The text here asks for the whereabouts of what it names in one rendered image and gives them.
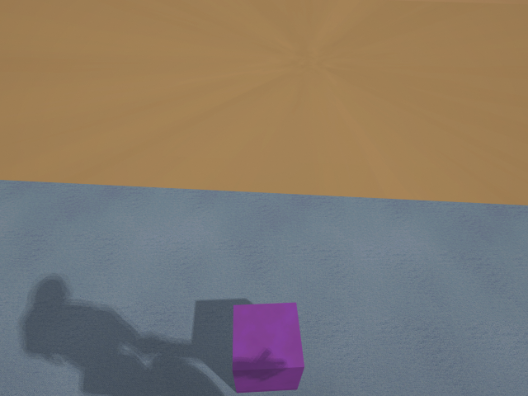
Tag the carton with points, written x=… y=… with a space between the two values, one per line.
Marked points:
x=267 y=348

